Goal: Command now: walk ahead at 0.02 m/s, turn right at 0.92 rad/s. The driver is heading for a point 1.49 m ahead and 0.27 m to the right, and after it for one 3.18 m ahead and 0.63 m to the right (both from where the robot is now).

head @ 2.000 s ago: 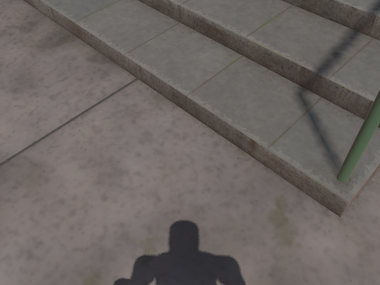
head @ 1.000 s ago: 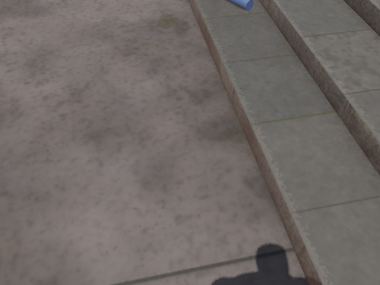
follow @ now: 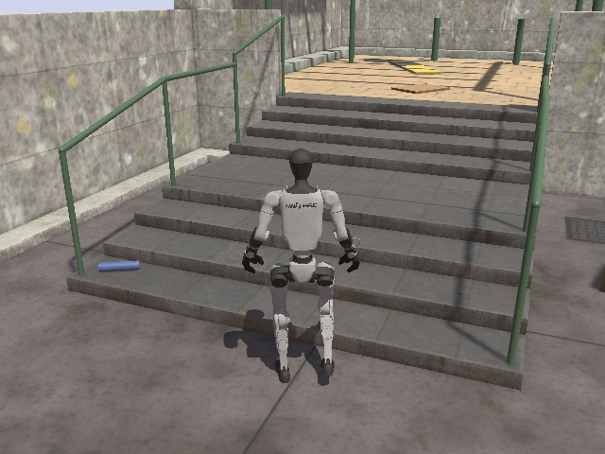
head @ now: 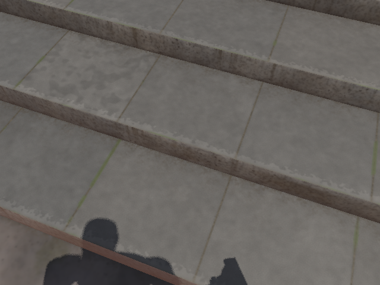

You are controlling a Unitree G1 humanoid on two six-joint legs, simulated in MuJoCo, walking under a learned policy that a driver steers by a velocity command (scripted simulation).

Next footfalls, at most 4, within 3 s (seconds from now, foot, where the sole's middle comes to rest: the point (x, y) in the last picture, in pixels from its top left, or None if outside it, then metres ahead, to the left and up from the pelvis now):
0.20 right None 0.02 -0.15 -0.78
0.54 left None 0.05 0.09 -0.78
1.58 left None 0.32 0.04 -0.67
1.72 left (176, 280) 0.42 0.05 -0.67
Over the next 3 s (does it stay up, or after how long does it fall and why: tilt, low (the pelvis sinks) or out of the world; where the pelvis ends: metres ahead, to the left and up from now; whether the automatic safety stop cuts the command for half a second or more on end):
stays up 1.52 -0.17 0.30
